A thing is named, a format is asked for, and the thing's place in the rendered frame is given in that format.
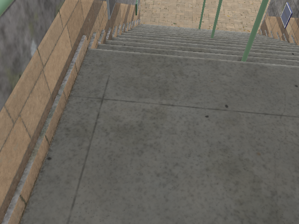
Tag stairs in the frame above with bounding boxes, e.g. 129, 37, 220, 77
96, 23, 299, 66

